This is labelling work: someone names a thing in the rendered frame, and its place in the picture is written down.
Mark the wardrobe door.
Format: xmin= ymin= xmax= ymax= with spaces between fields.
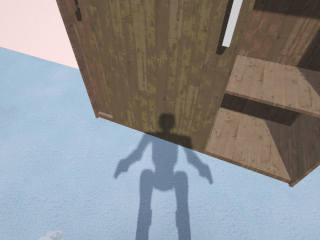
xmin=84 ymin=0 xmax=256 ymax=152
xmin=65 ymin=0 xmax=112 ymax=116

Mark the left robot hand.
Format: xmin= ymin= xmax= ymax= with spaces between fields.
xmin=39 ymin=230 xmax=64 ymax=240

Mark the handle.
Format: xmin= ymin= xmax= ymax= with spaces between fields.
xmin=222 ymin=0 xmax=243 ymax=47
xmin=66 ymin=0 xmax=77 ymax=12

